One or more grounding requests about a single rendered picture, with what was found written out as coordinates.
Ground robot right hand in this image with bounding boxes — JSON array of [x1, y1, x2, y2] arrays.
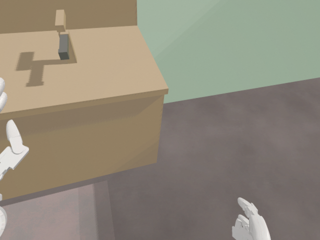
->
[[232, 197, 271, 240]]

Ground counter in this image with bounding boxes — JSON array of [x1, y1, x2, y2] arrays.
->
[[0, 0, 169, 201]]

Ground robot left hand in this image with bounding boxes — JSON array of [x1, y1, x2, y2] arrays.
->
[[0, 77, 29, 181]]

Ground tap lever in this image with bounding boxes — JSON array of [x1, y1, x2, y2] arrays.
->
[[58, 34, 70, 60]]

